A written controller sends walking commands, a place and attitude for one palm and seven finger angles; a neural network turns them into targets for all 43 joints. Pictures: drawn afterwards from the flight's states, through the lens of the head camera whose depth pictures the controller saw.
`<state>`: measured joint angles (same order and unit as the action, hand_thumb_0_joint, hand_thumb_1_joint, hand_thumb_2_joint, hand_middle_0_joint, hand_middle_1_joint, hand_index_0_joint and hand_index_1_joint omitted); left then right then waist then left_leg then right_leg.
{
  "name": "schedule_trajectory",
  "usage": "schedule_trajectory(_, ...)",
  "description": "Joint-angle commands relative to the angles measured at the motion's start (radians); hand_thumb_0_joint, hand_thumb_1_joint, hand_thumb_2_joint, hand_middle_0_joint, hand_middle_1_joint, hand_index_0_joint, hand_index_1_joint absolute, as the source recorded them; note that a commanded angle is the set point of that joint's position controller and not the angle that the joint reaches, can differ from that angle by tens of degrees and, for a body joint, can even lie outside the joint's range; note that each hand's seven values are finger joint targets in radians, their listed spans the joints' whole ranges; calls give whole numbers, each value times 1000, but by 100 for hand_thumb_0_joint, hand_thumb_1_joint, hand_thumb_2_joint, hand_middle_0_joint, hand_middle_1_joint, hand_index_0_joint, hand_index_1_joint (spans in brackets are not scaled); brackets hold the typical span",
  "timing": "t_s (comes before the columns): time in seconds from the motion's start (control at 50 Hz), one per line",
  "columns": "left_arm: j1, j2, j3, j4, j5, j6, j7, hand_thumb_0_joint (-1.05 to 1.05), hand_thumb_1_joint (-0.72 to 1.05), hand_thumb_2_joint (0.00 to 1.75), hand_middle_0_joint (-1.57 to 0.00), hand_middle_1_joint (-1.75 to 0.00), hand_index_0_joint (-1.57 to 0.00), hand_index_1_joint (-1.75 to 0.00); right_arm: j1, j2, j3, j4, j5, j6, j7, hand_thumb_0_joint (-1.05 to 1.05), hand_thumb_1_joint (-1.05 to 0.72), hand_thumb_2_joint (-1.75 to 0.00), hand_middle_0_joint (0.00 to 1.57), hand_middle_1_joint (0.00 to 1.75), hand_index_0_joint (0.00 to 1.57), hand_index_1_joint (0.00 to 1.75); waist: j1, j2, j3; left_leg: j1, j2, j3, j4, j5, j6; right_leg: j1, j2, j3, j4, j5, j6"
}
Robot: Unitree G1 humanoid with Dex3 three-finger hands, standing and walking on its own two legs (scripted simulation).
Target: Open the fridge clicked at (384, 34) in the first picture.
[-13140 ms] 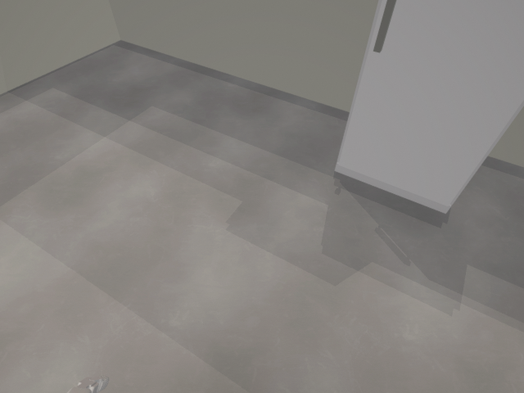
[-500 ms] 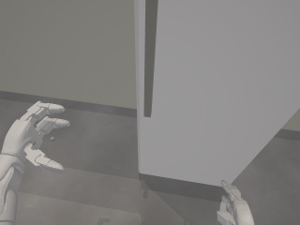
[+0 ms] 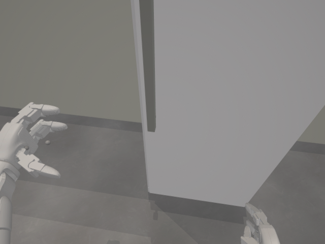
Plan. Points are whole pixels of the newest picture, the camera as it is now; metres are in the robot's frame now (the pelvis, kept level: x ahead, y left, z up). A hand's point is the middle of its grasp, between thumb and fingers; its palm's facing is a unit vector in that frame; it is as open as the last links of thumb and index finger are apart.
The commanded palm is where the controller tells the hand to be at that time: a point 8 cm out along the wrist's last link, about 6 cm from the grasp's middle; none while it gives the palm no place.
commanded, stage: raise the hand to about handle height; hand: left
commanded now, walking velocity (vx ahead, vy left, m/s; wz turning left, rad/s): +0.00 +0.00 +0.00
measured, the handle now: (151, 67) +0.52 +0.09 +0.20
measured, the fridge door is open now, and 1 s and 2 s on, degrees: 0 0 0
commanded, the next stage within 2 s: move the hooked fingers beside the handle in 0.14 s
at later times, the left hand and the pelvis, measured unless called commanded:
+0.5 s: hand (72, 133) +0.31 +0.24 +0.14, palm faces -0.01 -1.00 -0.04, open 14.0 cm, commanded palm +0.28 +0.29 +0.15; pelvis +0.02 -0.02 +0.00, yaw -1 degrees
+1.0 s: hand (95, 116) +0.36 +0.21 +0.14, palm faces -0.03 -1.00 -0.01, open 14.0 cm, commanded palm +0.34 +0.26 +0.14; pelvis +0.01 -0.01 +0.00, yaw -1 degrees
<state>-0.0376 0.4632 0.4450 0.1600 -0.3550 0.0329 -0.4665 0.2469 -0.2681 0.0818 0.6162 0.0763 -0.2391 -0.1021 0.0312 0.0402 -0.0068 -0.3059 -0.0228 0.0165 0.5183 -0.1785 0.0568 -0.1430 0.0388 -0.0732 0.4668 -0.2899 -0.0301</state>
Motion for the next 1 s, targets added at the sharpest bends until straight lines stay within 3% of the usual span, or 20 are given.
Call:
schedule_trajectory(0.0, -274, 255, 55, -145, -18, -10, -11, 0, -50, 30, -30, -120, -30, -120, -124, -131, -58, -161, 8, -51, -10, 0, -90, -90, 20, 30, 20, 30, -8, 76, -111, 193, 36, -92, -82, -46, -15, -172, -17, 50, -106, 62, 9)
schedule_trajectory(0.04, -287, 248, 46, -170, -25, -16, -22, 0, -50, 30, -30, -120, -30, -120, -127, -131, -61, -165, 8, -49, -9, 0, -90, -90, 20, 30, 20, 30, -9, 24, -152, 214, 35, -82, -58, 10, -8, -155, -16, 55, -97, 112, 15)
schedule_trajectory(0.1, -294, 284, 83, -208, -34, -42, -27, 0, -50, 30, -30, -120, -30, -120, -128, -128, -62, -170, 4, -49, -8, 0, -90, -90, 20, 30, 20, 30, -4, 24, -218, 239, 28, -73, -34, 75, -5, -129, -19, 60, -77, 189, 20)
schedule_trajectory(0.24, -255, 288, 111, -160, -38, -47, -12, 0, -50, 30, -30, -120, -30, -120, -126, -127, -64, -168, 5, -35, -2, 0, -90, -90, 20, 30, 20, 30, 11, 15, -194, 210, 25, -54, -15, 116, -5, -124, -27, 72, -63, 263, 35)
schedule_trajectory(0.32, -312, 273, 82, -121, -29, -18, -12, 0, -50, 30, -30, -120, -30, -120, -123, -130, -65, -166, 12, -17, -7, 0, -90, -90, 20, 30, 20, 30, -8, 23, -166, 197, 24, -53, -12, 98, -5, -155, -29, 76, -64, 257, 44)
schedule_trajectory(0.34, -335, 271, 72, -128, -27, -21, -11, 0, -50, 30, -30, -120, -30, -120, -125, -133, -67, -162, 13, -13, -8, 0, -90, -90, 20, 30, 20, 30, -10, -1, -180, 201, 27, -47, 0, 114, -2, -145, -32, 84, -61, 277, 52)
schedule_trajectory(0.42, -357, 258, 59, -180, -27, -39, -1, 0, -50, 30, -30, -120, -30, -120, -127, -125, -67, -175, 11, -12, -8, 0, -90, -90, 20, 30, 20, 30, -8, 48, -227, 239, 23, -50, -1, 142, -3, -141, -28, 74, -48, 300, 40)
schedule_trajectory(0.44, -351, 265, 67, -182, -28, -46, 5, 0, -50, 30, -30, -120, -30, -120, -125, -126, -68, -172, 8, -9, -7, 0, -90, -90, 20, 30, 20, 30, -4, 5, -230, 229, 28, -47, 5, 153, -1, -129, -28, 77, -44, 316, 45)
schedule_trajectory(0.46, -363, 249, 54, -183, -27, -50, 9, 0, -50, 30, -30, -120, -30, -120, -127, -127, -68, -171, 8, -8, -8, 0, -90, -90, 20, 30, 20, 30, -7, 11, -232, 227, 25, -49, 1, 158, -1, -128, -27, 72, -39, 326, 40)
schedule_trajectory(0.52, -398, 221, 25, -152, -16, -43, 26, 0, -50, 30, -30, -120, -30, -120, -123, -124, -67, -168, 10, -3, -9, 0, -90, -90, 20, 30, 20, 30, -13, 35, -210, 227, 25, -52, -14, 126, -6, -153, -24, 60, -43, 270, 29)
schedule_trajectory(0.54, -385, 244, 48, -128, -14, -40, 37, 0, -50, 30, -30, -120, -30, -120, -118, -127, -70, -162, 9, 0, -9, 0, -90, -90, 20, 30, 20, 30, -7, -15, -203, 211, 29, -50, -10, 123, -4, -147, -25, 64, -47, 270, 33)
schedule_trajectory(0.7, -465, 176, -29, -153, 18, -34, 90, 0, -50, 30, -30, -120, -30, -120, -123, -120, -68, -168, 7, 17, -3, 0, -90, -90, 20, 30, 20, 30, -12, 42, -236, 246, 30, -58, -31, 122, -8, -153, -23, 55, -44, 236, 14)
schedule_trajectory(0.74, -466, 176, -32, -104, 21, -32, 103, 0, -50, 30, -30, -120, -30, -120, -112, -124, -68, -158, 7, 24, -4, 0, -90, -90, 20, 30, 20, 30, -18, -20, -211, 222, 36, -53, -33, 89, -5, -166, -21, 57, -58, 204, 19)
schedule_trajectory(0.8, -571, 187, -35, -38, 33, -26, 117, 0, -50, 30, -30, -120, -30, -120, -106, -129, -67, -139, 9, 39, -11, 0, -90, -90, 20, 30, 20, 30, -36, -34, -179, 200, 33, -56, -46, 35, -5, -190, -23, 62, -69, 152, 18)
schedule_trajectory(0.84, -614, 187, -50, -30, 48, -29, 128, 0, -50, 30, -30, -120, -30, -120, -103, -131, -70, -136, 8, 45, -11, 0, -90, -90, 20, 30, 20, 30, -37, -30, -205, 207, 35, -54, -41, 43, -4, -181, -24, 64, -67, 148, 17)
schedule_trajectory(0.88, -624, 194, -43, -38, 55, -37, 138, 0, -50, 30, -30, -120, -30, -120, -102, -126, -70, -139, 5, 46, -9, 0, -90, -90, 20, 30, 20, 30, -27, 33, -243, 232, 33, -58, -42, 63, -7, -167, -26, 67, -61, 166, 10)
schedule_trajectory(0.9, -649, 161, -78, -51, 59, -44, 140, 0, -50, 30, -30, -120, -30, -120, -104, -122, -68, -141, 4, 47, -8, 0, -90, -90, 20, 30, 20, 30, -32, 69, -256, 255, 33, -59, -42, 71, -9, -175, -24, 63, -58, 165, 7)
schedule_trajectory(0.92, -664, 143, -95, -37, 60, -47, 143, 0, -50, 30, -30, -120, -30, -120, -99, -119, -67, -138, 5, 47, -8, 0, -90, -90, 20, 30, 20, 30, -39, 66, -243, 255, 35, -67, -43, 64, -11, -187, -21, 59, -60, 154, 5)
schedule_trajectory(0.94, -674, 145, -96, -6, 60, -51, 145, 0, -50, 30, -30, -120, -30, -120, -87, -125, -69, -129, 5, 49, -7, 0, -90, -90, 20, 30, 20, 30, -46, 9, -242, 242, 39, -65, -38, 61, -7, -186, -19, 59, -64, 153, 8)
schedule_trajectory(0.98, -687, 155, -87, 12, 61, -59, 148, 0, -50, 30, -30, -120, -30, -120, -83, -129, -73, -125, 3, 54, -7, 0, -90, -90, 20, 30, 20, 30, -42, 19, -249, 238, 37, -65, -39, 65, -8, -180, -20, 61, -59, 163, 7)
